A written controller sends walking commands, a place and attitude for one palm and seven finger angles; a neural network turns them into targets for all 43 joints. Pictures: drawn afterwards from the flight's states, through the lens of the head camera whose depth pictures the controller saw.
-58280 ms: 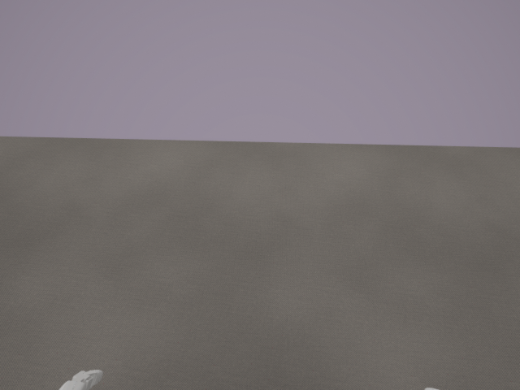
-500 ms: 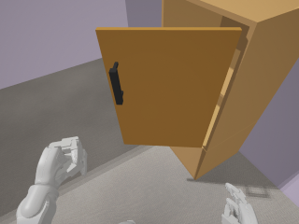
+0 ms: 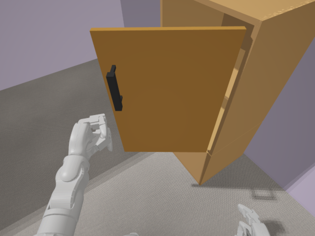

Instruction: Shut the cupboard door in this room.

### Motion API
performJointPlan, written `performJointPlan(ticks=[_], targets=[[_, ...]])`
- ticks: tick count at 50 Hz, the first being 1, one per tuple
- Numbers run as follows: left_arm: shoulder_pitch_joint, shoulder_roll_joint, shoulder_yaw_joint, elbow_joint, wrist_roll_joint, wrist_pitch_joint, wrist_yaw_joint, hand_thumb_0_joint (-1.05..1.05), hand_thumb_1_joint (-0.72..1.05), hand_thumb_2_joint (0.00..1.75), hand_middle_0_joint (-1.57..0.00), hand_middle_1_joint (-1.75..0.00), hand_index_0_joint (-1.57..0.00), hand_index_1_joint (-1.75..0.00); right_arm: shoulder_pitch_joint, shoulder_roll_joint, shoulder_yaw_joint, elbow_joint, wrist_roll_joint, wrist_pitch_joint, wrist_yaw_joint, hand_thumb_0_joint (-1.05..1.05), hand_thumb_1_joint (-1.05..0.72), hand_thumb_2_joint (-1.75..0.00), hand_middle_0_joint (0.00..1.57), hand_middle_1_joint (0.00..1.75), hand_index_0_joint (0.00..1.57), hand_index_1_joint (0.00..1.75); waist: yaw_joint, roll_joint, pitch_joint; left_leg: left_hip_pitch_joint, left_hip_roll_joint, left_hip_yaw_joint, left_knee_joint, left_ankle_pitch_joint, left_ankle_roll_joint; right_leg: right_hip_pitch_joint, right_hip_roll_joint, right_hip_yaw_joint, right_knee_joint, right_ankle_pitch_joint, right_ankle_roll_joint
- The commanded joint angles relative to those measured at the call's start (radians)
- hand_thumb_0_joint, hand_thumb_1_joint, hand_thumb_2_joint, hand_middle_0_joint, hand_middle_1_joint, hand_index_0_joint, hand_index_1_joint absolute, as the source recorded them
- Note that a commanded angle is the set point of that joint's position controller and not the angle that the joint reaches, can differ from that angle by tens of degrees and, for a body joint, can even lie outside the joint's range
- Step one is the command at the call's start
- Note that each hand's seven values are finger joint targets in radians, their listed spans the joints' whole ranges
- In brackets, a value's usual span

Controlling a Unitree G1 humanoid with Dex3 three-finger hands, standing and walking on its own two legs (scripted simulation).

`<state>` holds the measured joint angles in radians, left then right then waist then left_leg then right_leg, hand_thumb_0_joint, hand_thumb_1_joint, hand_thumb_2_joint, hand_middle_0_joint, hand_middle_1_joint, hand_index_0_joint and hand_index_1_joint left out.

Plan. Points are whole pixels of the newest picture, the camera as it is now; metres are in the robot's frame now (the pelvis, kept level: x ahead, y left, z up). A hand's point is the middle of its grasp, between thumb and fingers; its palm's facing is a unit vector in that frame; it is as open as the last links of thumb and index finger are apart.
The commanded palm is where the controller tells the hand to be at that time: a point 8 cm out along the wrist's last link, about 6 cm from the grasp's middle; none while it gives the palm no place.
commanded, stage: bring the fist close to the handle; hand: left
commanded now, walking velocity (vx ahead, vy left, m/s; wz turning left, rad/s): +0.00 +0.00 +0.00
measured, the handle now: (116, 88) +0.52 +0.16 +0.09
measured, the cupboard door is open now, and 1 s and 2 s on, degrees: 55 55 44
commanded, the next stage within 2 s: push the door shut along its arc in 0.78 s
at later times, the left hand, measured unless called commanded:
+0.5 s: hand (130, 106) +0.43 +0.10 +0.10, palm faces +0.03 -1.00 -0.01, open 3.1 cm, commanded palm +0.39 +0.16 +0.10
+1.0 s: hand (126, 109) +0.42 +0.11 +0.10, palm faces +0.01 -1.00 -0.01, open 3.1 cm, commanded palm +0.40 +0.16 +0.10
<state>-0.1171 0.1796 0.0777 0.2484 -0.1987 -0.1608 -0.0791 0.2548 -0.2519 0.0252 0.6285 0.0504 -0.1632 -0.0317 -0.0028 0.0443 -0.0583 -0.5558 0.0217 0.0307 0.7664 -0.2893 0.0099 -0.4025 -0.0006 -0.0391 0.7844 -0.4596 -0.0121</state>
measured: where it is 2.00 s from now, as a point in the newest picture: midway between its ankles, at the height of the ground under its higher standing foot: outside the picture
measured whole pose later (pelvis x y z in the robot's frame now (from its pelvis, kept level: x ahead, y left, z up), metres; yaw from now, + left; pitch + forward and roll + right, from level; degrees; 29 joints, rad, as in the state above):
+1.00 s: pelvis +0.00 -0.01 -0.01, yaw -1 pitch +8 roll +0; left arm -0.60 0.19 0.15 0.82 -0.14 -0.30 -0.03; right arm 0.29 -0.25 -0.01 0.66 0.04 -0.06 -0.01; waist -0.05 0.04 -0.08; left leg -0.65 0.04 0.03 0.80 -0.29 0.00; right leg -0.51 0.02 -0.04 0.82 -0.46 -0.03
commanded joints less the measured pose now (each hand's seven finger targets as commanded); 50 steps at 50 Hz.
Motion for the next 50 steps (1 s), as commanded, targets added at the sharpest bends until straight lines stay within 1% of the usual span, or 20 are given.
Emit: performJointPlan(ticks=[1,3,6,8,11,14,16,19,21,24,26,28,29,31,33,39,42,45,47,50], targets=[[-0.437,0.125,0.039,-0.184,0.011,-0.084,0.039,0.0,0.9,0.9,-1.3,-1.5,-1.3,-1.5,-0.062,-0.118,-0.046,-0.125,-0.004,-0.039,-0.013,0.0,-0.9,-0.9,0.2,0.3,0.2,0.3,-0.024,-0.029,-0.235,0.277,-0.007,-0.045,-0.077,0.115,0.018,-0.102,0.018,0.011,-0.135,0.28,0.003],[-0.516,0.087,0.007,-0.136,0.016,-0.089,0.054,0.0,0.9,0.9,-1.3,-1.5,-1.3,-1.5,-0.059,-0.113,-0.046,-0.113,-0.004,-0.033,-0.011,0.0,-0.9,-0.9,0.2,0.3,0.2,0.3,-0.037,-0.018,-0.245,0.288,-0.006,-0.05,-0.077,0.105,0.015,-0.126,0.018,0.007,-0.132,0.267,0.002],[-0.573,0.118,0.042,-0.021,0.032,-0.088,0.077,0.0,0.9,0.9,-1.3,-1.5,-1.3,-1.5,-0.038,-0.123,-0.051,-0.092,-0.008,-0.018,-0.01,0.0,-0.9,-0.9,0.2,0.3,0.2,0.3,-0.036,-0.055,-0.251,0.276,-0.003,-0.055,-0.075,0.106,0.014,-0.133,0.023,0.005,-0.131,0.262,0.001],[-0.618,0.068,0.007,0.03,0.037,-0.087,0.085,0.0,0.9,0.9,-1.3,-1.5,-1.3,-1.5,-0.031,-0.116,-0.052,-0.089,-0.007,-0.011,-0.004,0.0,-0.9,-0.9,0.2,0.3,0.2,0.3,-0.04,-0.035,-0.268,0.285,-0.003,-0.052,-0.072,0.12,0.011,-0.138,0.022,0.001,-0.124,0.279,0.0],[-0.662,0.139,0.085,0.134,0.044,-0.091,0.106,0.0,0.9,0.9,-1.3,-1.5,-1.3,-1.5,0.0,-0.127,-0.058,-0.073,-0.014,0.007,0.001,0.0,-0.9,-0.9,0.2,0.3,0.2,0.3,-0.036,-0.082,-0.278,0.258,-0.004,-0.047,-0.061,0.132,0.014,-0.126,0.026,0.007,-0.125,0.301,0.003],[-0.8,0.112,0.062,0.201,0.052,-0.111,0.112,0.0,0.9,0.9,-1.3,-1.5,-1.3,-1.5,0.011,-0.12,-0.058,-0.067,-0.015,0.022,0.005,0.0,-0.9,-0.9,0.2,0.3,0.2,0.3,-0.059,-0.069,-0.273,0.235,-0.009,-0.038,-0.05,0.125,0.016,-0.145,0.023,0.015,-0.119,0.314,0.007],[-0.843,0.143,0.09,0.238,0.062,-0.133,0.121,0.0,0.9,0.9,-1.3,-1.5,-1.3,-1.5,0.035,-0.127,-0.063,-0.058,-0.021,0.027,0.009,0.0,-0.9,-0.9,0.2,0.3,0.2,0.3,-0.051,-0.055,-0.306,0.24,-0.008,-0.043,-0.039,0.133,0.014,-0.149,0.028,0.015,-0.108,0.311,0.003],[-0.893,0.128,0.087,0.296,0.062,-0.163,0.119,0.0,0.9,0.9,-1.3,-1.5,-1.3,-1.5,0.057,-0.124,-0.07,-0.049,-0.023,0.033,0.017,0.0,-0.9,-0.9,0.2,0.3,0.2,0.3,-0.062,-0.054,-0.337,0.236,-0.01,-0.036,-0.024,0.156,0.015,-0.151,0.029,0.02,-0.096,0.352,0.005],[-0.799,0.178,0.148,0.333,0.065,-0.173,0.116,0.0,0.9,0.9,-1.3,-1.5,-1.3,-1.5,0.075,-0.133,-0.078,-0.055,-0.028,0.04,0.023,0.0,-0.9,-0.9,0.2,0.3,0.2,0.3,-0.028,-0.07,-0.367,0.226,-0.012,-0.031,-0.021,0.184,0.017,-0.117,0.032,0.022,-0.089,0.387,0.003],[-0.742,0.135,0.119,0.304,0.058,-0.178,0.094,0.0,0.9,0.9,-1.3,-1.5,-1.3,-1.5,0.082,-0.126,-0.082,-0.075,-0.025,0.054,0.034,0.0,-0.9,-0.9,0.2,0.3,0.2,0.3,-0.02,-0.085,-0.38,0.219,-0.016,-0.016,-0.022,0.229,0.019,-0.076,0.03,0.024,-0.082,0.47,0.007],[-0.737,0.17,0.145,0.299,0.056,-0.174,0.089,0.0,0.9,0.9,-1.3,-1.5,-1.3,-1.5,0.089,-0.132,-0.084,-0.077,-0.022,0.064,0.032,0.0,-0.9,-0.9,0.2,0.3,0.2,0.3,-0.023,-0.11,-0.348,0.194,-0.018,-0.01,-0.024,0.207,0.025,-0.069,0.031,0.03,-0.095,0.463,0.013],[-0.799,0.152,0.119,0.274,0.051,-0.177,0.085,0.0,0.9,0.9,-1.3,-1.5,-1.3,-1.5,0.081,-0.125,-0.081,-0.077,-0.016,0.072,0.028,0.0,-0.9,-0.9,0.2,0.3,0.2,0.3,-0.043,-0.094,-0.31,0.185,-0.019,-0.006,-0.032,0.169,0.028,-0.088,0.028,0.038,-0.113,0.433,0.017],[-0.827,0.163,0.123,0.26,0.05,-0.184,0.086,0.0,0.9,0.9,-1.3,-1.5,-1.3,-1.5,0.086,-0.127,-0.085,-0.073,-0.016,0.072,0.025,0.0,-0.9,-0.9,0.2,0.3,0.2,0.3,-0.049,-0.113,-0.317,0.19,-0.018,-0.008,-0.031,0.159,0.029,-0.089,0.029,0.04,-0.117,0.419,0.018],[-0.835,0.178,0.133,0.211,0.05,-0.2,0.087,0.0,0.9,0.9,-1.3,-1.5,-1.3,-1.5,0.084,-0.128,-0.088,-0.073,-0.018,0.07,0.02,0.0,-0.9,-0.9,0.2,0.3,0.2,0.3,-0.042,-0.058,-0.348,0.222,-0.018,-0.006,-0.027,0.171,0.03,-0.087,0.031,0.044,-0.115,0.423,0.016],[-0.85,0.167,0.119,0.211,0.046,-0.212,0.083,0.0,0.9,0.9,-1.3,-1.5,-1.3,-1.5,0.081,-0.122,-0.085,-0.061,-0.016,0.067,0.018,0.0,-0.9,-0.9,0.2,0.3,0.2,0.3,-0.051,-0.063,-0.351,0.23,-0.017,-0.012,-0.028,0.169,0.028,-0.093,0.03,0.044,-0.114,0.418,0.016],[-0.834,0.155,0.104,0.299,0.04,-0.194,0.061,0.0,0.9,0.9,-1.3,-1.5,-1.3,-1.5,0.072,-0.125,-0.081,-0.055,-0.009,0.068,0.013,0.0,-0.9,-0.9,0.2,0.3,0.2,0.3,-0.061,-0.089,-0.288,0.198,-0.019,-0.011,-0.034,0.122,0.03,-0.117,0.028,0.046,-0.134,0.372,0.019],[-0.831,0.184,0.129,0.332,0.039,-0.183,0.058,0.0,0.9,0.9,-1.3,-1.5,-1.3,-1.5,0.071,-0.128,-0.078,-0.059,-0.011,0.074,0.013,0.0,-0.9,-0.9,0.2,0.3,0.2,0.3,-0.051,-0.075,-0.294,0.197,-0.019,-0.016,-0.035,0.12,0.028,-0.114,0.026,0.046,-0.132,0.361,0.016],[-0.897,0.14,0.09,0.329,0.036,-0.192,0.053,0.0,0.9,0.9,-1.3,-1.5,-1.3,-1.5,0.069,-0.124,-0.077,-0.065,-0.01,0.068,0.014,0.0,-0.9,-0.9,0.2,0.3,0.2,0.3,-0.068,-0.077,-0.307,0.213,-0.02,-0.019,-0.026,0.116,0.029,-0.141,0.03,0.041,-0.127,0.351,0.016],[-0.936,0.199,0.121,0.351,0.047,-0.205,0.046,0.0,0.9,0.9,-1.3,-1.5,-1.3,-1.5,0.078,-0.132,-0.075,-0.058,-0.013,0.072,0.012,0.0,-0.9,-0.9,0.2,0.3,0.2,0.3,-0.07,-0.07,-0.313,0.208,-0.018,-0.026,-0.02,0.125,0.029,-0.142,0.028,0.045,-0.115,0.363,0.015],[-1.003,0.168,0.086,0.372,0.051,-0.223,0.027,0.0,0.9,0.9,-1.3,-1.5,-1.3,-1.5,0.082,-0.13,-0.078,-0.052,-0.013,0.069,0.015,0.0,-0.9,-0.9,0.2,0.3,0.2,0.3,-0.083,-0.021,-0.352,0.253,-0.014,-0.037,-0.006,0.143,0.023,-0.185,0.033,0.034,-0.096,0.358,0.006]])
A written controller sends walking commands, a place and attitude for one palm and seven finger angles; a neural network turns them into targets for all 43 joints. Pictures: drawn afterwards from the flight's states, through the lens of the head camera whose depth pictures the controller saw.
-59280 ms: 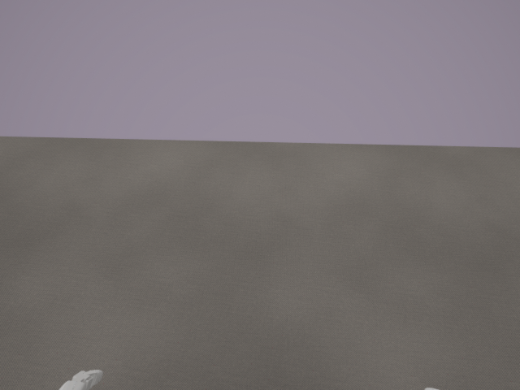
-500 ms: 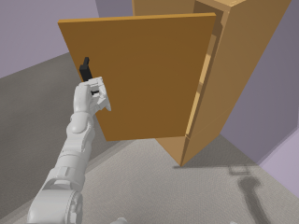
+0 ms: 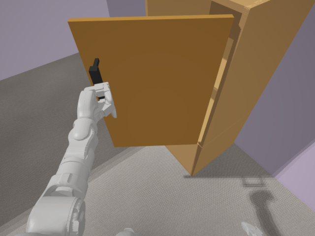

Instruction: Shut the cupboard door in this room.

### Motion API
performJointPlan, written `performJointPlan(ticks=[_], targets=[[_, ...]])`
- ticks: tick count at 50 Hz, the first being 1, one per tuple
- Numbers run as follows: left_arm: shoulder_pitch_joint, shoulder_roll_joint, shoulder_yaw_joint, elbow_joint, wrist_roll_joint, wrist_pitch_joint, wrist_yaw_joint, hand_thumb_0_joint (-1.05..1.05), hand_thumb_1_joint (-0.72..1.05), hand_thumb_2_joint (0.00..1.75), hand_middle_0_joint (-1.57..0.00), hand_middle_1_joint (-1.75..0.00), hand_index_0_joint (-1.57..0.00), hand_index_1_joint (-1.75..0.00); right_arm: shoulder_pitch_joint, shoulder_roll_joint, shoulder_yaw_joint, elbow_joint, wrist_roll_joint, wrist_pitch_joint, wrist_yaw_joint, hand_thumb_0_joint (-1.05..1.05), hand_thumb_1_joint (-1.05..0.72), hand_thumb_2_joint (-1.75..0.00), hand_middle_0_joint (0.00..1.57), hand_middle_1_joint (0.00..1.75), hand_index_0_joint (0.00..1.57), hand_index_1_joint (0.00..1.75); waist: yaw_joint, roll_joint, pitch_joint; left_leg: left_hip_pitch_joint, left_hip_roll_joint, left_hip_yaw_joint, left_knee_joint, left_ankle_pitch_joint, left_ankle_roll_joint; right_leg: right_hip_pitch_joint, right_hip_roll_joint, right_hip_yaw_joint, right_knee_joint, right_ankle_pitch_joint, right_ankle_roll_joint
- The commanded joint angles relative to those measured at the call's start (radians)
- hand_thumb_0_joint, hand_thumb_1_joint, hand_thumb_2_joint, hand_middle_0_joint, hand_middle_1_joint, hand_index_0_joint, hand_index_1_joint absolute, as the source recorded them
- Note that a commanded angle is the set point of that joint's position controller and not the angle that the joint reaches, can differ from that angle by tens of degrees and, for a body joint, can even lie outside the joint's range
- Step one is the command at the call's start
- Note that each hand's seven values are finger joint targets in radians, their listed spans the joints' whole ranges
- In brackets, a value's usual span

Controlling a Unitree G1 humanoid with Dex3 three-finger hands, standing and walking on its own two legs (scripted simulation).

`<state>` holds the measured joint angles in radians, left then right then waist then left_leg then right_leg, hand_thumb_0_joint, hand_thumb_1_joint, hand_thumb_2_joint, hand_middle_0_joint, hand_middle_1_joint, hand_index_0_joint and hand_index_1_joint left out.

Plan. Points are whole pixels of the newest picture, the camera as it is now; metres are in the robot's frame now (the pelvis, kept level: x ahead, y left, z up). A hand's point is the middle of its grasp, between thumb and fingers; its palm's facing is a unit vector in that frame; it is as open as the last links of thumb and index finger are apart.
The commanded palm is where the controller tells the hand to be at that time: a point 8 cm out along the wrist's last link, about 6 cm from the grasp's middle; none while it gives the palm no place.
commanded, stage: push the door shut along its arc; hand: left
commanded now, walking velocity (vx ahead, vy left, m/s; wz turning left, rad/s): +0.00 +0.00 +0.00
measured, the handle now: (100, 83) +0.52 +0.18 +0.10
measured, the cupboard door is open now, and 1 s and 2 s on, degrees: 55 44 29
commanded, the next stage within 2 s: pull the fist back off the door in 1.70 s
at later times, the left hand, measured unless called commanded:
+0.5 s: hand (119, 87) +0.49 +0.12 +0.10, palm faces -0.11 -0.99 -0.03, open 3.1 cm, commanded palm +0.49 +0.16 +0.10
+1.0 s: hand (132, 73) +0.56 +0.08 +0.10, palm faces -0.23 -0.97 -0.02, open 3.0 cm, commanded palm +0.56 +0.13 +0.10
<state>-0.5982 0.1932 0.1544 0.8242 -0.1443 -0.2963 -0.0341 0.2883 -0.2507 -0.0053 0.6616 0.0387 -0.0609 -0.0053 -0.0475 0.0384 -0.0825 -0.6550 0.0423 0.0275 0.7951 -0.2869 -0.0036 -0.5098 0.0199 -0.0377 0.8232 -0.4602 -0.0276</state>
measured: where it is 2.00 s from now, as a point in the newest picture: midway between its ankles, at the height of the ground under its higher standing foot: outside the picture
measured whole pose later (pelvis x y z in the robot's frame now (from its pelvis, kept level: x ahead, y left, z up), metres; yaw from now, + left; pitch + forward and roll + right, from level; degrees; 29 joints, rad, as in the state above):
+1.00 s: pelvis +0.00 +0.01 -0.03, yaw -2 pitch +22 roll -2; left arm -1.19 0.47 0.29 1.32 -0.05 -0.26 -0.25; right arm 0.46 -0.27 0.01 0.69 -0.01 -0.04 0.02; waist -0.22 0.07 -0.10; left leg -1.01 0.07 0.02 0.98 -0.34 0.01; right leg -0.85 0.05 -0.04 0.97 -0.50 -0.02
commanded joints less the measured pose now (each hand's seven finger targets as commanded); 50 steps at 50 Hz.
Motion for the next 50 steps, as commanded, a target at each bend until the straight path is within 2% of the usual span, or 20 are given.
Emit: performJointPlan(ticks=[1,2,4,6,8,11,15,19,20,23,27,30,33,35,36,38,41,46,47,50], targets=[[-0.522,0.171,0.022,-0.186,-0.003,-0.088,-0.021,0.0,0.9,0.9,-1.3,-1.5,-1.3,-1.5,0.059,-0.137,-0.048,-0.082,-0.003,-0.032,-0.012,0.0,-0.9,-0.9,0.2,0.3,0.2,0.3,-0.037,-0.025,-0.327,0.354,-0.034,-0.038,-0.031,0.145,0.037,-0.084,0.016,0.03,-0.132,0.355,0.021],[-0.55,0.137,-0.01,-0.163,-0.006,-0.085,-0.029,0.0,0.9,0.9,-1.3,-1.5,-1.3,-1.5,0.056,-0.133,-0.046,-0.082,-0.001,-0.033,-0.01,0.0,-0.9,-0.9,0.2,0.3,0.2,0.3,-0.052,-0.021,-0.312,0.35,-0.033,-0.039,-0.033,0.134,0.036,-0.1,0.015,0.026,-0.133,0.345,0.021],[-0.601,0.156,0.006,-0.108,-0.007,-0.08,-0.035,0.0,0.9,0.9,-1.3,-1.5,-1.3,-1.5,0.068,-0.138,-0.046,-0.072,-0.001,-0.031,-0.013,0.0,-0.9,-0.9,0.2,0.3,0.2,0.3,-0.061,-0.044,-0.307,0.334,-0.032,-0.043,-0.026,0.128,0.037,-0.116,0.016,0.028,-0.132,0.338,0.021],[-0.62,0.226,0.06,-0.046,-0.005,-0.074,-0.039,0.0,0.9,0.9,-1.3,-1.5,-1.3,-1.5,0.086,-0.152,-0.044,-0.065,-0.003,-0.025,-0.016,0.0,-0.9,-0.9,0.2,0.3,0.2,0.3,-0.058,-0.058,-0.299,0.304,-0.033,-0.046,-0.025,0.108,0.039,-0.12,0.018,0.03,-0.133,0.312,0.022],[-0.693,0.192,0.023,-0.005,0.001,-0.072,-0.049,0.0,0.9,0.9,-1.3,-1.5,-1.3,-1.5,0.093,-0.146,-0.04,-0.063,-0.004,-0.023,-0.014,0.0,-0.9,-0.9,0.2,0.3,0.2,0.3,-0.084,-0.06,-0.286,0.285,-0.031,-0.052,-0.023,0.094,0.039,-0.151,0.016,0.029,-0.127,0.296,0.023],[-0.733,0.255,0.078,0.026,0.003,-0.093,-0.058,0.0,0.9,0.9,-1.3,-1.5,-1.3,-1.5,0.125,-0.16,-0.048,-0.054,-0.013,-0.026,-0.013,0.0,-0.9,-0.9,0.2,0.3,0.2,0.3,-0.078,-0.042,-0.355,0.308,-0.028,-0.06,-0.004,0.123,0.039,-0.163,0.022,0.028,-0.107,0.299,0.018],[-0.82,0.25,0.051,0.095,0.011,-0.097,-0.094,0.0,0.9,0.9,-1.3,-1.5,-1.3,-1.5,0.158,-0.163,-0.049,-0.036,-0.016,-0.027,-0.009,0.0,-0.9,-0.9,0.2,0.3,0.2,0.3,-0.115,-0.027,-0.355,0.282,-0.023,-0.069,0.014,0.105,0.039,-0.216,0.023,0.028,-0.097,0.271,0.02],[-0.856,0.259,0.049,0.118,0.015,-0.098,-0.126,0.0,0.9,0.9,-1.3,-1.5,-1.3,-1.5,0.189,-0.17,-0.057,-0.024,-0.02,-0.027,-0.007,0.0,-0.9,-0.9,0.2,0.3,0.2,0.3,-0.122,0.017,-0.405,0.302,-0.018,-0.079,0.033,0.133,0.037,-0.246,0.026,0.024,-0.08,0.272,0.014],[-0.884,0.239,0.029,0.125,0.012,-0.095,-0.133,0.0,0.9,0.9,-1.3,-1.5,-1.3,-1.5,0.198,-0.171,-0.057,-0.019,-0.02,-0.028,-0.005,0.0,-0.9,-0.9,0.2,0.3,0.2,0.3,-0.139,0.004,-0.397,0.303,-0.017,-0.082,0.035,0.128,0.041,-0.265,0.028,0.022,-0.084,0.262,0.016],[-0.944,0.284,0.056,0.161,0.01,-0.087,-0.145,0.0,0.9,0.9,-1.3,-1.5,-1.3,-1.5,0.226,-0.182,-0.058,-0.002,-0.023,-0.032,-0.007,0.0,-0.9,-0.9,0.2,0.3,0.2,0.3,-0.153,0.009,-0.377,0.271,-0.011,-0.092,0.037,0.091,0.04,-0.297,0.03,0.022,-0.085,0.212,0.016],[-1.004,0.336,0.09,0.173,0.019,-0.083,-0.149,0.0,0.9,0.9,-1.3,-1.5,-1.3,-1.5,0.254,-0.189,-0.058,0.008,-0.031,-0.04,-0.006,0.0,-0.9,-0.9,0.2,0.3,0.2,0.3,-0.161,0.058,-0.431,0.286,-0.006,-0.105,0.056,0.115,0.04,-0.331,0.033,0.021,-0.063,0.206,0.011],[-1.055,0.336,0.076,0.208,0.038,-0.078,-0.151,0.0,0.9,0.9,-1.3,-1.5,-1.3,-1.5,0.275,-0.188,-0.056,0.016,-0.034,-0.044,0.0,0.0,-0.9,-0.9,0.2,0.3,0.2,0.3,-0.182,0.06,-0.409,0.257,-0.005,-0.107,0.072,0.108,0.041,-0.362,0.035,0.022,-0.057,0.195,0.013],[-1.059,0.387,0.115,0.226,0.05,-0.072,-0.153,0.0,0.9,0.9,-1.3,-1.5,-1.3,-1.5,0.291,-0.198,-0.059,0.012,-0.039,-0.042,0.002,0.0,-0.9,-0.9,0.2,0.3,0.2,0.3,-0.177,0.082,-0.463,0.262,-0.002,-0.112,0.089,0.142,0.04,-0.367,0.037,0.02,-0.038,0.211,0.009],[-1.056,0.418,0.142,0.265,0.053,-0.056,-0.157,0.0,0.9,0.9,-1.3,-1.5,-1.3,-1.5,0.303,-0.201,-0.055,0.008,-0.04,-0.039,0.006,0.0,-0.9,-0.9,0.2,0.3,0.2,0.3,-0.182,0.049,-0.448,0.226,-0.004,-0.107,0.095,0.134,0.045,-0.354,0.04,0.021,-0.041,0.214,0.012],[-1.056,0.47,0.181,0.286,0.058,-0.05,-0.153,0.0,0.9,0.9,-1.3,-1.5,-1.3,-1.5,0.319,-0.21,-0.053,0.011,-0.043,-0.033,0.002,0.0,-0.9,-0.9,0.2,0.3,0.2,0.3,-0.185,0.033,-0.453,0.21,-0.004,-0.106,0.101,0.149,0.049,-0.343,0.041,0.021,-0.034,0.231,0.012],[-1.076,0.469,0.17,0.268,0.072,-0.047,-0.161,0.0,0.9,0.9,-1.3,-1.5,-1.3,-1.5,0.319,-0.204,-0.051,-0.004,-0.045,-0.027,0.006,0.0,-0.9,-0.9,0.2,0.3,0.2,0.3,-0.182,0.066,-0.485,0.203,-0.007,-0.1,0.115,0.184,0.048,-0.332,0.039,0.027,-0.023,0.273,0.014],[-1.079,0.515,0.199,0.285,0.081,-0.041,-0.171,0.0,0.9,0.9,-1.3,-1.5,-1.3,-1.5,0.343,-0.207,-0.051,-0.011,-0.047,-0.013,0.005,0.0,-0.9,-0.9,0.2,0.3,0.2,0.3,-0.187,0.048,-0.505,0.18,-0.008,-0.096,0.13,0.213,0.052,-0.302,0.042,0.027,-0.011,0.318,0.015],[-1.151,0.46,0.145,0.259,0.077,-0.033,-0.205,0.0,0.9,0.9,-1.3,-1.5,-1.3,-1.5,0.354,-0.202,-0.054,-0.011,-0.047,0.0,0.005,0.0,-0.9,-0.9,0.2,0.3,0.2,0.3,-0.219,0.063,-0.508,0.196,-0.01,-0.093,0.15,0.234,0.056,-0.328,0.045,0.029,-0.013,0.347,0.018],[-1.151,0.496,0.171,0.266,0.079,-0.031,-0.209,0.0,0.9,0.9,-1.3,-1.5,-1.3,-1.5,0.355,-0.211,-0.059,-0.005,-0.043,0.001,0.003,0.0,-0.9,-0.9,0.2,0.3,0.2,0.3,-0.216,0.065,-0.523,0.204,-0.004,-0.094,0.157,0.238,0.053,-0.341,0.045,0.032,-0.011,0.349,0.019],[-1.186,0.443,0.122,0.263,0.077,-0.02,-0.225,0.0,0.9,0.9,-1.3,-1.5,-1.3,-1.5,0.358,-0.207,-0.059,0.003,-0.047,0.003,0.006,0.0,-0.9,-0.9,0.2,0.3,0.2,0.3,-0.231,0.089,-0.519,0.223,-0.005,-0.106,0.163,0.241,0.052,-0.373,0.047,0.025,-0.01,0.331,0.014]])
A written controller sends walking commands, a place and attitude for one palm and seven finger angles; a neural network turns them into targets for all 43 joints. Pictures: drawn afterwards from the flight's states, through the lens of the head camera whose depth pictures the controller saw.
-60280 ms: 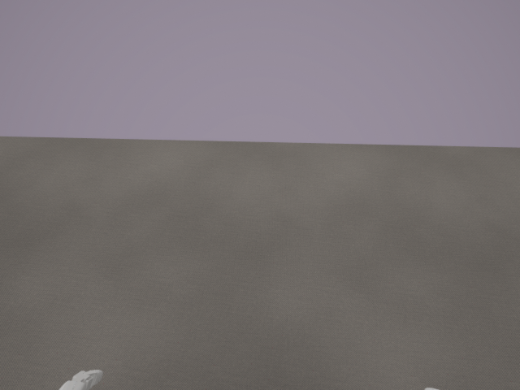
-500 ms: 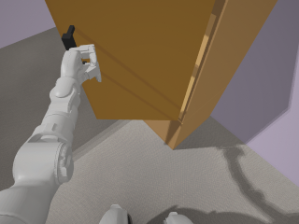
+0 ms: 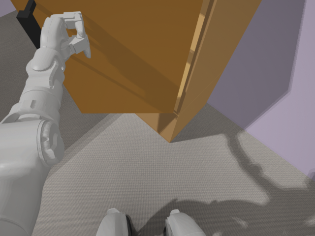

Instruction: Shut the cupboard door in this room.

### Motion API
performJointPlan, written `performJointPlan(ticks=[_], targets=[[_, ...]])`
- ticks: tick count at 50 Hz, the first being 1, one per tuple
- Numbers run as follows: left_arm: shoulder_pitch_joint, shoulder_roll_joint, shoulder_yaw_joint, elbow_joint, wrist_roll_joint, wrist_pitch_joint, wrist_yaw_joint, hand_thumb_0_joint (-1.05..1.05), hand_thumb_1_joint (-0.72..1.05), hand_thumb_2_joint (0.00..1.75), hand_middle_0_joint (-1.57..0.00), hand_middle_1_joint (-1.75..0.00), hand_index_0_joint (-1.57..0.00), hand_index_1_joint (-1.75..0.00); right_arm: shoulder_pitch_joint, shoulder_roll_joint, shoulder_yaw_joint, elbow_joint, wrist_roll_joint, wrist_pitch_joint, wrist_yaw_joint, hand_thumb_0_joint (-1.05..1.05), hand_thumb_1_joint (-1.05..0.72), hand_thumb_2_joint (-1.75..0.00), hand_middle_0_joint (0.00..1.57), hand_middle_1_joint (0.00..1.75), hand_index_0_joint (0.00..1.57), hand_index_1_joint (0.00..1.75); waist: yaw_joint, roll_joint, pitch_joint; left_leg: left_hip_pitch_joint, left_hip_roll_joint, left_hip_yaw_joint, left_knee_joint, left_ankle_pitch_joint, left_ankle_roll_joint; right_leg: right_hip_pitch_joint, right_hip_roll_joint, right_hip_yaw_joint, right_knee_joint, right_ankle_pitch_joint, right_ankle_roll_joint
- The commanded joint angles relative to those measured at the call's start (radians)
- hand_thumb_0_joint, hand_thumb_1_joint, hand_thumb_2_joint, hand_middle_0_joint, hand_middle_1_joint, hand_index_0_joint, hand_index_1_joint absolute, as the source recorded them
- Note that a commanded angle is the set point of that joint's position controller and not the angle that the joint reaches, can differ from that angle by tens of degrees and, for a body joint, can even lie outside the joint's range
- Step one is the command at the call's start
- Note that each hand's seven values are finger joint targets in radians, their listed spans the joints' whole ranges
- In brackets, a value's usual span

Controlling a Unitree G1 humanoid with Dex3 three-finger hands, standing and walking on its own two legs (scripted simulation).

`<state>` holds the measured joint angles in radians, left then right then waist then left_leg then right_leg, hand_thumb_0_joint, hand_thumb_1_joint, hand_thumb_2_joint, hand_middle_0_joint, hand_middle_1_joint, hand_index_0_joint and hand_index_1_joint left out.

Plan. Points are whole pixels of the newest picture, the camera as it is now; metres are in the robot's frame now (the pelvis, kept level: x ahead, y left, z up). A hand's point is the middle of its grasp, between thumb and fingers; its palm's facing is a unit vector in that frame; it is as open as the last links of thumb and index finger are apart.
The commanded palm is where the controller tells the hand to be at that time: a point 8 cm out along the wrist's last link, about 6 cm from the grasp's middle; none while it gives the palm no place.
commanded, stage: push the door shut along its arc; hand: left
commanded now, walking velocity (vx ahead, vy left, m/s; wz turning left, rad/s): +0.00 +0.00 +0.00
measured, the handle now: (43, 36) +0.58 +0.19 +0.13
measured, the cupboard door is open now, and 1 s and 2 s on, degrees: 44 29 28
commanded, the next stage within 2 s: pull the fist back off the door in 0.70 s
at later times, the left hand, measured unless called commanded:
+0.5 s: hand (91, 30) +0.58 +0.08 +0.14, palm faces -0.28 -0.96 -0.03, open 3.4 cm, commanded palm +0.61 +0.10 +0.13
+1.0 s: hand (99, 17) +0.62 +0.06 +0.14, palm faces +0.12 -0.99 +0.04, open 3.2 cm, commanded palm +0.61 +0.06 +0.13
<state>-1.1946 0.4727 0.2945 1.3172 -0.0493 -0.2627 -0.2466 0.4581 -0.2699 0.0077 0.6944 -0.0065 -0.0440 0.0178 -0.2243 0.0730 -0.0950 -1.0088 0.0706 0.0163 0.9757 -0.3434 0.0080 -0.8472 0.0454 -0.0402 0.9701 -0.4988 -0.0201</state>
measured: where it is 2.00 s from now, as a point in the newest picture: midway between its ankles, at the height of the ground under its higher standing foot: outside the picture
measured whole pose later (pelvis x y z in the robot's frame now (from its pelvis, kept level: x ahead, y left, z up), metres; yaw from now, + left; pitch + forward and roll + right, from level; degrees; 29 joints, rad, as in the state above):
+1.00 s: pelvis -0.01 +0.01 -0.03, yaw +0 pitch +30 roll -5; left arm -1.56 0.44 0.35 1.42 0.13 -0.16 0.27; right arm 0.51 -0.25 0.01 0.72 -0.13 -0.13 0.11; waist -0.33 0.09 -0.13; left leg -1.29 0.07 -0.03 1.13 -0.38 0.02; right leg -1.09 0.05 -0.08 1.10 -0.54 -0.01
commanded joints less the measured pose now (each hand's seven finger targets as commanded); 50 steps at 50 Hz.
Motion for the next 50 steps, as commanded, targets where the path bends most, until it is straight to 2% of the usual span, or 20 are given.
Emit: performJointPlan(ticks=[1,5,7,10,12,13,15,22,28,31,35,37,40,41,43,44,45,47,48,50], targets=[[-0.623,0.138,-0.037,-0.239,-0.025,-0.054,-0.014,0.0,0.9,0.9,-1.3,-1.5,-1.3,-1.5,0.195,-0.187,-0.071,-0.024,-0.004,-0.016,-0.019,0.0,-0.9,-0.9,0.2,0.3,0.2,0.3,-0.069,0.064,-0.508,0.598,-0.034,-0.097,-0.015,0.323,0.045,-0.051,0.023,0.025,-0.155,0.38,0.007],[-0.668,0.174,-0.027,-0.181,-0.022,-0.033,-0.024,0.0,0.9,0.9,-1.3,-1.5,-1.3,-1.5,0.195,-0.195,-0.066,-0.005,-0.005,-0.02,-0.02,0.0,-0.9,-0.9,0.2,0.3,0.2,0.3,-0.082,0.054,-0.475,0.539,-0.035,-0.097,0.0,0.28,0.047,-0.064,0.023,0.028,-0.155,0.354,0.008],[-0.709,0.189,-0.021,-0.186,-0.022,-0.035,-0.032,0.0,0.9,0.9,-1.3,-1.5,-1.3,-1.5,0.2,-0.199,-0.064,0.002,-0.005,-0.026,-0.025,0.0,-0.9,-0.9,0.2,0.3,0.2,0.3,-0.089,0.059,-0.503,0.545,-0.035,-0.098,0.017,0.314,0.051,-0.071,0.023,0.03,-0.14,0.379,0.01],[-0.725,0.163,-0.045,-0.168,-0.017,-0.025,-0.048,0.0,0.9,0.9,-1.3,-1.5,-1.3,-1.5,0.2,-0.197,-0.065,0.008,-0.011,-0.031,-0.023,0.0,-0.9,-0.9,0.2,0.3,0.2,0.3,-0.096,0.089,-0.509,0.557,-0.034,-0.104,0.033,0.333,0.049,-0.099,0.027,0.023,-0.128,0.376,0.005],[-0.778,0.16,-0.049,-0.211,-0.021,-0.034,-0.057,0.0,0.9,0.9,-1.3,-1.5,-1.3,-1.5,0.202,-0.199,-0.068,0.011,-0.014,-0.039,-0.023,0.0,-0.9,-0.9,0.2,0.3,0.2,0.3,-0.1,0.123,-0.56,0.598,-0.031,-0.11,0.046,0.37,0.051,-0.127,0.029,0.023,-0.113,0.379,0.007],[-0.749,0.165,-0.046,-0.161,-0.015,-0.021,-0.058,0.0,0.9,0.9,-1.3,-1.5,-1.3,-1.5,0.199,-0.2,-0.065,0.013,-0.015,-0.036,-0.022,0.0,-0.9,-0.9,0.2,0.3,0.2,0.3,-0.098,0.122,-0.538,0.582,-0.033,-0.112,0.049,0.357,0.048,-0.132,0.03,0.017,-0.115,0.365,0.001],[-0.792,0.149,-0.063,-0.153,-0.009,-0.011,-0.058,0.0,0.9,0.9,-1.3,-1.5,-1.3,-1.5,0.203,-0.202,-0.063,0.021,-0.015,-0.04,-0.024,0.0,-0.9,-0.9,0.2,0.3,0.2,0.3,-0.119,0.107,-0.516,0.555,-0.027,-0.113,0.056,0.319,0.05,-0.159,0.03,0.013,-0.112,0.336,0.005],[-0.894,0.133,-0.082,-0.18,0.005,0.002,-0.062,0.0,0.9,0.9,-1.3,-1.5,-1.3,-1.5,0.221,-0.207,-0.066,0.035,-0.023,-0.059,-0.025,0.0,-0.9,-0.9,0.2,0.3,0.2,0.3,-0.136,0.162,-0.583,0.599,-0.022,-0.129,0.084,0.357,0.052,-0.228,0.037,0.006,-0.082,0.316,0.002],[-0.934,0.184,-0.064,-0.154,0.01,0.031,-0.086,0.0,0.9,0.9,-1.3,-1.5,-1.3,-1.5,0.231,-0.211,-0.058,0.049,-0.03,-0.068,-0.03,0.0,-0.9,-0.9,0.2,0.3,0.2,0.3,-0.145,0.169,-0.592,0.561,-0.025,-0.123,0.099,0.337,0.054,-0.213,0.042,0.0,-0.08,0.313,-0.001],[-0.956,0.171,-0.073,-0.146,0.006,0.036,-0.094,0.0,0.9,0.9,-1.3,-1.5,-1.3,-1.5,0.243,-0.209,-0.056,0.061,-0.031,-0.078,-0.037,0.0,-0.9,-0.9,0.2,0.3,0.2,0.3,-0.165,0.16,-0.565,0.561,-0.02,-0.125,0.092,0.322,0.058,-0.234,0.045,-0.007,-0.084,0.292,0.0],[-0.967,0.166,-0.084,-0.127,0.007,0.042,-0.104,0.0,0.9,0.9,-1.3,-1.5,-1.3,-1.5,0.242,-0.212,-0.052,0.067,-0.031,-0.093,-0.042,0.0,-0.9,-0.9,0.2,0.3,0.2,0.3,-0.169,0.166,-0.562,0.543,-0.018,-0.12,0.099,0.288,0.055,-0.248,0.045,-0.011,-0.082,0.27,-0.001],[-0.981,0.132,-0.105,-0.133,0.004,0.037,-0.108,0.0,0.9,0.9,-1.3,-1.5,-1.3,-1.5,0.241,-0.211,-0.051,0.073,-0.029,-0.103,-0.045,0.0,-0.9,-0.9,0.2,0.3,0.2,0.3,-0.177,0.195,-0.564,0.574,-0.015,-0.122,0.102,0.305,0.055,-0.29,0.047,-0.016,-0.071,0.264,-0.001],[-0.97,0.122,-0.111,-0.102,0.003,0.051,-0.107,0.0,0.9,0.9,-1.3,-1.5,-1.3,-1.5,0.239,-0.211,-0.048,0.085,-0.032,-0.108,-0.05,0.0,-0.9,-0.9,0.2,0.3,0.2,0.3,-0.187,0.178,-0.537,0.542,-0.015,-0.119,0.098,0.259,0.054,-0.288,0.045,-0.021,-0.082,0.242,-0.001],[-0.982,0.154,0.084,-0.1,-0.058,0.084,0.108,0.0,0.9,0.9,-1.3,-1.5,-1.3,-1.5,0.287,-0.177,-0.036,0.06,-0.04,-0.11,-0.036,0.0,-0.9,-0.9,0.2,0.3,0.2,0.3,-0.154,0.198,-0.502,0.478,0.007,-0.135,0.076,0.224,0.041,-0.251,0.033,-0.005,-0.105,0.235,-0.003],[-0.981,0.093,0.074,-0.12,0.009,0.086,0.324,0.0,0.9,0.9,-1.3,-1.5,-1.3,-1.5,0.319,-0.176,-0.046,0.05,-0.072,-0.109,0.004,0.0,-0.9,-0.9,0.2,0.3,0.2,0.3,-0.164,0.17,-0.583,0.48,0.006,-0.161,0.079,0.228,0.032,-0.284,0.029,-0.018,-0.058,0.219,0.012],[-0.988,0.068,0.075,-0.126,0.049,0.079,0.415,0.0,0.9,0.9,-1.3,-1.5,-1.3,-1.5,0.326,-0.171,-0.051,0.052,-0.089,-0.102,0.026,0.0,-0.9,-0.9,0.2,0.3,0.2,0.3,-0.167,0.183,-0.571,0.474,0.002,-0.16,0.087,0.234,0.029,-0.305,0.026,-0.02,-0.05,0.22,0.014],[-1.002,0.082,0.085,-0.155,0.1,0.057,0.497,0.0,0.9,0.9,-1.3,-1.5,-1.3,-1.5,0.335,-0.171,-0.054,0.051,-0.108,-0.095,0.047,0.0,-0.9,-0.9,0.2,0.3,0.2,0.3,-0.161,0.206,-0.577,0.481,0.0,-0.164,0.094,0.249,0.024,-0.323,0.023,-0.025,-0.035,0.222,0.013],[-1.008,0.086,0.059,-0.153,0.211,0.016,0.593,0.0,0.9,0.9,-1.3,-1.5,-1.3,-1.5,0.347,-0.174,-0.063,0.053,-0.136,-0.079,0.084,0.0,-0.9,-0.9,0.2,0.3,0.2,0.3,-0.175,0.204,-0.588,0.48,-0.002,-0.174,0.108,0.278,0.019,-0.35,0.026,-0.032,-0.014,0.224,0.012],[-1.0,0.074,0.032,-0.146,0.25,0.004,0.603,0.0,0.9,0.9,-1.3,-1.5,-1.3,-1.5,0.353,-0.175,-0.071,0.048,-0.14,-0.07,0.101,0.0,-0.9,-0.9,0.2,0.3,0.2,0.3,-0.176,0.219,-0.589,0.491,-0.005,-0.171,0.109,0.287,0.017,-0.353,0.026,-0.033,-0.017,0.228,0.008],[-0.971,0.076,0.002,-0.132,0.283,-0.001,0.586,0.0,0.9,0.9,-1.3,-1.5,-1.3,-1.5,0.359,-0.182,-0.081,0.033,-0.136,-0.043,0.116,0.0,-0.9,-0.9,0.2,0.3,0.2,0.3,-0.169,0.22,-0.603,0.51,-0.01,-0.167,0.095,0.278,0.015,-0.322,0.028,-0.034,-0.028,0.233,0.0]])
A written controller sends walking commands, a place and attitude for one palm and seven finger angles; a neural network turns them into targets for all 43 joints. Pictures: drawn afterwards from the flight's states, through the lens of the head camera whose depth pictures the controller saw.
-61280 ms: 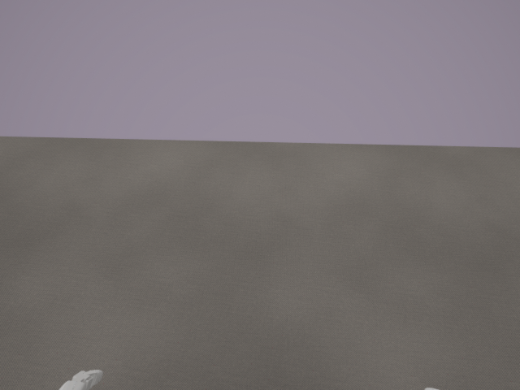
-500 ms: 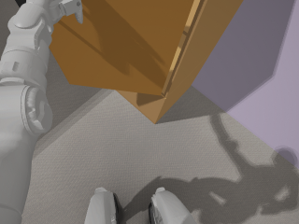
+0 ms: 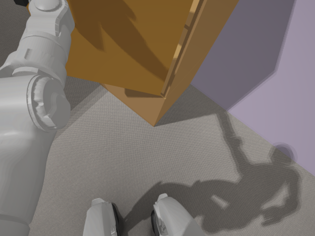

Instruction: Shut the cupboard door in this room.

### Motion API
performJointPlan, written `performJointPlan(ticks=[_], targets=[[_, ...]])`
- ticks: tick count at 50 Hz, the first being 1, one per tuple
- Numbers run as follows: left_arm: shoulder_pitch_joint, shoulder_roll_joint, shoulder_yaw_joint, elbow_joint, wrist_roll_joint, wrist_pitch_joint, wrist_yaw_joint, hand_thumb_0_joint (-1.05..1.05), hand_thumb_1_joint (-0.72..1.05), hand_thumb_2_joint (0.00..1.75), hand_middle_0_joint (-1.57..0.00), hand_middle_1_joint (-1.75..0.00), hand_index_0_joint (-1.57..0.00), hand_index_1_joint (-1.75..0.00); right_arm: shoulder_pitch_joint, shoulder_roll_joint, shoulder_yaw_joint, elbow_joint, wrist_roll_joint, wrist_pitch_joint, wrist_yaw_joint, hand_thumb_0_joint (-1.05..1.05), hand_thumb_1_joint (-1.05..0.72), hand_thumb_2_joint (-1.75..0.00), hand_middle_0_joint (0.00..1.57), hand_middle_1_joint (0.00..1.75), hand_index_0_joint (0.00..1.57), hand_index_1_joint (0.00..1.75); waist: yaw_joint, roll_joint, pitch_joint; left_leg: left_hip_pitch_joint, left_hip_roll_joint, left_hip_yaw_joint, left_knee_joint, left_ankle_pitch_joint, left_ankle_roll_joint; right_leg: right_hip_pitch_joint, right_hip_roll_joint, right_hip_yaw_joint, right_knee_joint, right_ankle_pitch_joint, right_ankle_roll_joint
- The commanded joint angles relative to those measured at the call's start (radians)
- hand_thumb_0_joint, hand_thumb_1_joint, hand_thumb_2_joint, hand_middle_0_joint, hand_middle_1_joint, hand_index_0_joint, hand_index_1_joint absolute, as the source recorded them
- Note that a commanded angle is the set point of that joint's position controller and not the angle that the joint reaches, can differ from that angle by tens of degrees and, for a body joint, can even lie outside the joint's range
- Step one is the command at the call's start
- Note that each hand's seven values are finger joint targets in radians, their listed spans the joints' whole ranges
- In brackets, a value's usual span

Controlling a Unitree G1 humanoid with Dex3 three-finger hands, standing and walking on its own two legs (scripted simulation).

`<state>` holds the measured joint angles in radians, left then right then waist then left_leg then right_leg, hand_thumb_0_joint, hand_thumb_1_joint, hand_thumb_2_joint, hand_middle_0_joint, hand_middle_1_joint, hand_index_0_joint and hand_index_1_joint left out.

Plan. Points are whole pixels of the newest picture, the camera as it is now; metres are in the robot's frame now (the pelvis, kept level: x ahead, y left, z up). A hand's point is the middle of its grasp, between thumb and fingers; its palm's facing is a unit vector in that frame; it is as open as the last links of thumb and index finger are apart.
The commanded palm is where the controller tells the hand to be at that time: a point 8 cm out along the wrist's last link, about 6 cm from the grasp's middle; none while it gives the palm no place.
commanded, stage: pull the fist back off the door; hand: left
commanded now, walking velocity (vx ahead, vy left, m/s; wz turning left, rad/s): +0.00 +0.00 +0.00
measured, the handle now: out of the picture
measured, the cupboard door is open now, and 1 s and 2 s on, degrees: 29 28 28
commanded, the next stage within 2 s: draw the hand back to the body in 0.68 s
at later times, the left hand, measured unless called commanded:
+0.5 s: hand out of the picture +0.58 +0.03 +0.16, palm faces +0.09 -1.00 -0.01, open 3.1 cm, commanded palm +0.53 +0.07 +0.16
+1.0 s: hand (83, 16) +0.51 +0.05 +0.18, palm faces +0.11 -0.99 -0.03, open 3.1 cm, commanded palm +0.46 +0.11 +0.18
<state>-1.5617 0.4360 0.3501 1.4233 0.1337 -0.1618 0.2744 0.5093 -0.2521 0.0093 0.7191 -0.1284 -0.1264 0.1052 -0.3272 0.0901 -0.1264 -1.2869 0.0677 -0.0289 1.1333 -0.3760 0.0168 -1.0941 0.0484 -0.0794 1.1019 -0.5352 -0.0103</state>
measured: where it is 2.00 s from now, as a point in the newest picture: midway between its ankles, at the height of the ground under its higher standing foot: outside the picture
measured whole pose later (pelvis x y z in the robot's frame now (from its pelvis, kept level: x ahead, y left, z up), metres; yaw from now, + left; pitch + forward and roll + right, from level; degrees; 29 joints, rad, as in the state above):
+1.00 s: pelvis +0.03 -0.04 +0.06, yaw +1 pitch +15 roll +1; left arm -0.86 0.14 0.24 1.02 -0.03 -0.31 0.15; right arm 0.39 -0.24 -0.03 0.65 -0.01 0.03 0.06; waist -0.12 0.07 -0.13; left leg -0.75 0.05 0.03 0.81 -0.32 -0.02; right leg -0.62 0.04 -0.02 0.86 -0.50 -0.05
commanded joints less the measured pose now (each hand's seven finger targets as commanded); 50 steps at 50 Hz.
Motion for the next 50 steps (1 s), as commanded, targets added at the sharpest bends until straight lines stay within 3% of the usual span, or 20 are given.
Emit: performJointPlan(ticks=[1,4,7,12,15,17,20,22,25,26,29,30,35,36,38,40,41,44,47,50], targets=[[-0.58,0.117,-0.053,-0.212,0.094,-0.092,0.046,0.0,0.9,0.9,-1.3,-1.5,-1.3,-1.5,0.311,-0.206,-0.085,0.001,-0.01,0.053,0.028,0.0,-0.9,-0.9,0.2,0.3,0.2,0.3,-0.062,0.185,-0.569,0.79,-0.01,-0.127,-0.074,0.315,0.008,-0.056,0.027,0.005,-0.166,0.275,-0.013],[-0.55,0.09,-0.065,-0.233,0.045,-0.057,-0.001,0.0,0.9,0.9,-1.3,-1.5,-1.3,-1.5,0.296,-0.202,-0.082,-0.025,0.013,0.082,0.022,0.0,-0.9,-0.9,0.2,0.3,0.2,0.3,-0.042,0.178,-0.585,0.804,-0.019,-0.107,-0.107,0.284,0.011,0.006,0.033,0.006,-0.202,0.283,-0.013],[-0.455,0.1,-0.032,-0.268,-0.01,-0.053,-0.035,0.0,0.9,0.9,-1.3,-1.5,-1.3,-1.5,0.295,-0.195,-0.078,-0.042,0.025,0.098,0.011,0.0,-0.9,-0.9,0.2,0.3,0.2,0.3,-0.003,0.14,-0.618,0.823,-0.024,-0.087,-0.136,0.339,0.012,0.104,0.036,0.009,-0.232,0.338,-0.012],[-0.359,0.031,-0.036,-0.386,-0.069,-0.129,-0.04,0.0,0.9,0.9,-1.3,-1.5,-1.3,-1.5,0.284,-0.174,-0.085,-0.047,0.028,0.095,0.009,0.0,-0.9,-0.9,0.2,0.3,0.2,0.3,0.025,0.092,-0.594,0.849,-0.031,-0.053,-0.167,0.4,0.014,0.209,0.04,0.019,-0.275,0.433,-0.004],[-0.227,0.033,-0.017,-0.407,-0.073,-0.17,-0.038,0.0,0.9,0.9,-1.3,-1.5,-1.3,-1.5,0.272,-0.167,-0.092,-0.051,0.034,0.101,0.013,0.0,-0.9,-0.9,0.2,0.3,0.2,0.3,0.059,0.04,-0.57,0.824,-0.043,-0.023,-0.182,0.434,0.015,0.31,0.036,0.027,-0.283,0.534,-0.001],[-0.16,-0.025,-0.057,-0.434,-0.068,-0.186,-0.04,0.0,0.9,0.9,-1.3,-1.5,-1.3,-1.5,0.255,-0.157,-0.096,-0.058,0.039,0.108,0.016,0.0,-0.9,-0.9,0.2,0.3,0.2,0.3,0.076,0.054,-0.546,0.85,-0.05,-0.008,-0.192,0.464,0.012,0.331,0.034,0.03,-0.291,0.584,-0.001],[-0.049,-0.106,-0.096,-0.475,-0.097,-0.19,-0.045,0.0,0.9,0.9,-1.3,-1.5,-1.3,-1.5,0.222,-0.151,-0.105,-0.075,0.052,0.116,0.018,0.0,-0.9,-0.9,0.2,0.3,0.2,0.3,0.093,-0.014,-0.512,0.85,-0.06,0.01,-0.212,0.464,0.016,0.391,0.032,0.035,-0.311,0.647,0.004],[0.005,-0.103,-0.086,-0.483,-0.109,-0.189,-0.046,0.0,0.9,0.9,-1.3,-1.5,-1.3,-1.5,0.202,-0.149,-0.108,-0.073,0.062,0.123,0.01,0.0,-0.9,-0.9,0.2,0.3,0.2,0.3,0.111,-0.025,-0.486,0.863,-0.063,0.018,-0.225,0.472,0.014,0.42,0.029,0.04,-0.317,0.684,0.005],[0.021,-0.131,-0.111,-0.536,-0.122,-0.203,-0.045,0.0,0.9,0.9,-1.3,-1.5,-1.3,-1.5,0.164,-0.143,-0.108,-0.078,0.07,0.123,0.003,0.0,-0.9,-0.9,0.2,0.3,0.2,0.3,0.117,-0.062,-0.455,0.848,-0.071,0.029,-0.237,0.444,0.018,0.458,0.018,0.053,-0.327,0.719,0.013],[0.029,-0.162,-0.141,-0.574,-0.126,-0.213,-0.047,0.0,0.9,0.9,-1.3,-1.5,-1.3,-1.5,0.151,-0.137,-0.109,-0.08,0.073,0.121,0.0,0.0,-0.9,-0.9,0.2,0.3,0.2,0.3,0.124,-0.026,-0.458,0.881,-0.073,0.034,-0.236,0.467,0.017,0.456,0.017,0.055,-0.324,0.734,0.01],[0.081,-0.213,-0.175,-0.598,-0.138,-0.232,-0.047,0.0,0.9,0.9,-1.3,-1.5,-1.3,-1.5,0.107,-0.129,-0.111,-0.08,0.079,0.115,-0.003,0.0,-0.9,-0.9,0.2,0.3,0.2,0.3,0.131,-0.055,-0.441,0.908,-0.071,0.031,-0.241,0.457,0.016,0.449,0.015,0.052,-0.326,0.721,0.012],[0.101,-0.204,-0.165,-0.614,-0.143,-0.236,-0.047,0.0,0.9,0.9,-1.3,-1.5,-1.3,-1.5,0.096,-0.131,-0.112,-0.086,0.082,0.114,-0.005,0.0,-0.9,-0.9,0.2,0.3,0.2,0.3,0.142,-0.083,-0.452,0.901,-0.075,0.035,-0.244,0.449,0.018,0.473,0.012,0.057,-0.328,0.739,0.016],[0.011,-0.202,-0.19,-0.568,-0.132,-0.228,-0.04,0.0,0.9,0.9,-1.3,-1.5,-1.3,-1.5,0.051,-0.128,-0.106,-0.065,0.092,0.117,-0.024,0.0,-0.9,-0.9,0.2,0.3,0.2,0.3,0.114,-0.115,-0.397,0.865,-0.079,0.037,-0.25,0.367,0.022,0.455,-0.004,0.074,-0.338,0.708,0.028],[0.004,-0.17,-0.165,-0.568,-0.134,-0.231,-0.037,0.0,0.9,0.9,-1.3,-1.5,-1.3,-1.5,0.053,-0.132,-0.105,-0.064,0.092,0.118,-0.03,0.0,-0.9,-0.9,0.2,0.3,0.2,0.3,0.125,-0.105,-0.411,0.869,-0.08,0.039,-0.248,0.373,0.022,0.465,-0.006,0.081,-0.335,0.712,0.027],[-0.018,-0.184,-0.176,-0.525,-0.14,-0.228,-0.04,0.0,0.9,0.9,-1.3,-1.5,-1.3,-1.5,0.034,-0.128,-0.099,-0.06,0.092,0.116,-0.035,0.0,-0.9,-0.9,0.2,0.3,0.2,0.3,0.111,-0.124,-0.402,0.848,-0.081,0.033,-0.248,0.348,0.022,0.456,-0.012,0.084,-0.336,0.7,0.032],[0.005,-0.203,-0.187,-0.477,-0.138,-0.227,-0.045,0.0,0.9,0.9,-1.3,-1.5,-1.3,-1.5,0.025,-0.127,-0.098,-0.061,0.093,0.113,-0.034,0.0,-0.9,-0.9,0.2,0.3,0.2,0.3,0.113,-0.12,-0.392,0.84,-0.079,0.028,-0.25,0.325,0.019,0.433,-0.01,0.079,-0.335,0.654,0.027],[0.04,-0.182,-0.165,-0.494,-0.144,-0.235,-0.051,0.0,0.9,0.9,-1.3,-1.5,-1.3,-1.5,0.028,-0.132,-0.099,-0.068,0.092,0.112,-0.034,0.0,-0.9,-0.9,0.2,0.3,0.2,0.3,0.137,-0.098,-0.421,0.86,-0.081,0.029,-0.252,0.348,0.019,0.449,-0.01,0.081,-0.331,0.66,0.023],[0.212,-0.088,-0.079,-0.525,-0.161,-0.226,-0.079,0.0,0.9,0.9,-1.3,-1.5,-1.3,-1.5,0.003,-0.131,-0.088,-0.117,0.102,0.124,-0.042,0.0,-0.9,-0.9,0.2,0.3,0.2,0.3,0.204,-0.133,-0.46,0.83,-0.088,0.052,-0.288,0.342,0.021,0.585,-0.017,0.093,-0.347,0.722,0.028],[0.339,-0.067,-0.073,-0.586,-0.165,-0.205,-0.115,0.0,0.9,0.9,-1.3,-1.5,-1.3,-1.5,-0.017,-0.126,-0.081,-0.153,0.118,0.139,-0.052,0.0,-0.9,-0.9,0.2,0.3,0.2,0.3,0.233,-0.175,-0.419,0.81,-0.088,0.066,-0.329,0.314,0.025,0.662,-0.021,0.099,-0.375,0.758,0.038],[0.389,-0.072,-0.078,-0.75,-0.207,-0.196,-0.148,0.0,0.9,0.9,-1.3,-1.5,-1.3,-1.5,-0.053,-0.126,-0.084,-0.181,0.137,0.14,-0.065,0.0,-0.9,-0.9,0.2,0.3,0.2,0.3,0.244,-0.191,-0.4,0.857,-0.089,0.074,-0.363,0.297,0.03,0.719,-0.019,0.108,-0.418,0.779,0.05]])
